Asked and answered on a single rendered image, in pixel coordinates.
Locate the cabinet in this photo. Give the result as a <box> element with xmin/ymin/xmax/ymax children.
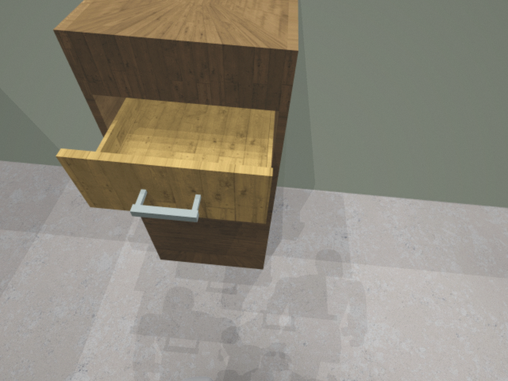
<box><xmin>53</xmin><ymin>0</ymin><xmax>298</xmax><ymax>269</ymax></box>

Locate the drawer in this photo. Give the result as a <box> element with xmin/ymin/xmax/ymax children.
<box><xmin>56</xmin><ymin>98</ymin><xmax>275</xmax><ymax>224</ymax></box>

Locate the handle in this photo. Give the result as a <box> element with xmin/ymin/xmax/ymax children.
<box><xmin>130</xmin><ymin>189</ymin><xmax>201</xmax><ymax>222</ymax></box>

